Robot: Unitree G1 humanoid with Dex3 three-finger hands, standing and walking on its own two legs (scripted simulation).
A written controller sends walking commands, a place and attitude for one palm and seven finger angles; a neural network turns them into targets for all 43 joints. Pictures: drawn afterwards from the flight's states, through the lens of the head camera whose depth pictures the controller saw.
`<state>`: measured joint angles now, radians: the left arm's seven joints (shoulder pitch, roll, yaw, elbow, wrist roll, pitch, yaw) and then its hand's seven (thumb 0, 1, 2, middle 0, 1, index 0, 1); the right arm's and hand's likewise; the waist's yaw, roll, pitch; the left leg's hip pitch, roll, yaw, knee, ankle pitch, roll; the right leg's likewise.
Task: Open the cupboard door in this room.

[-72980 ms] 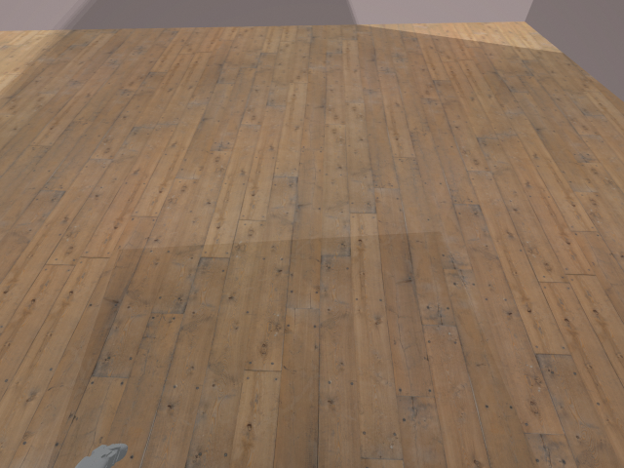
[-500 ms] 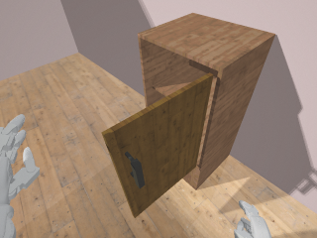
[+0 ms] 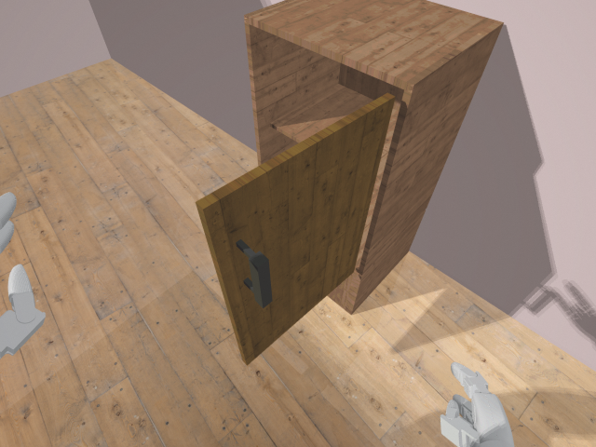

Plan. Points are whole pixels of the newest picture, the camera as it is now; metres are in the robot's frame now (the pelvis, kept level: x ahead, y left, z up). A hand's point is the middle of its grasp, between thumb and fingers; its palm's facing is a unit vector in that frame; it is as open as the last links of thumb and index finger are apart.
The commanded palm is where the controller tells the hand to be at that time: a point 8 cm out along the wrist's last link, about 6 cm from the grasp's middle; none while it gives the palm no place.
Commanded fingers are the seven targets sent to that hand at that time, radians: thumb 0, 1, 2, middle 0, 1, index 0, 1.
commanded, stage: step back with the hand held close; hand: left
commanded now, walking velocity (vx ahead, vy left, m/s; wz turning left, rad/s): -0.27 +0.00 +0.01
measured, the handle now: (253, 273) +0.39 +0.10 -0.04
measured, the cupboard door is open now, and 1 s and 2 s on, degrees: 86 86 86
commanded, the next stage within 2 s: stop stepping back and stand still in 0.84 s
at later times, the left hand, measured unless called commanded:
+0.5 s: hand out of the picture +0.13 +0.28 +0.17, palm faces +0.46 -0.73 -0.51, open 7.4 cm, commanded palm +0.06 +0.30 +0.18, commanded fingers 0.00 0.90 0.90 -0.20 -0.30 -0.20 -0.30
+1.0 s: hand out of the picture +0.06 +0.25 +0.16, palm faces +0.35 -0.83 -0.43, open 7.4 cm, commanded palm +0.01 +0.30 +0.18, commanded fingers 0.00 0.90 0.90 -0.20 -0.30 -0.20 -0.30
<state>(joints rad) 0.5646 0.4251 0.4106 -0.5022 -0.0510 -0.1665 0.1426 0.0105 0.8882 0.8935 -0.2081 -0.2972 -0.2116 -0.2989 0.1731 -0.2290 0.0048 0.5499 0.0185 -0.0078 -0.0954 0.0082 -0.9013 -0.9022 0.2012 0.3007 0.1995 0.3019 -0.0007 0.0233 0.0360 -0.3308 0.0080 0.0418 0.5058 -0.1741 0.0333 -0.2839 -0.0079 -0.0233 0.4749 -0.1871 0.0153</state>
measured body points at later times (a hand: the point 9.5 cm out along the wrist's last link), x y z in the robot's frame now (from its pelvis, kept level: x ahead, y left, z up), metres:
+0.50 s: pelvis -0.06 +0.00 -0.01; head -0.03 +0.02 +0.44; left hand +0.10 +0.31 +0.20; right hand +0.12 -0.23 -0.09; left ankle +0.06 +0.10 -0.74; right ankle -0.10 -0.12 -0.74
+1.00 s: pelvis -0.14 +0.00 +0.00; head -0.13 +0.03 +0.45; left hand +0.04 +0.29 +0.18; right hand +0.04 -0.23 -0.07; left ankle -0.06 +0.09 -0.71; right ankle -0.18 -0.12 -0.74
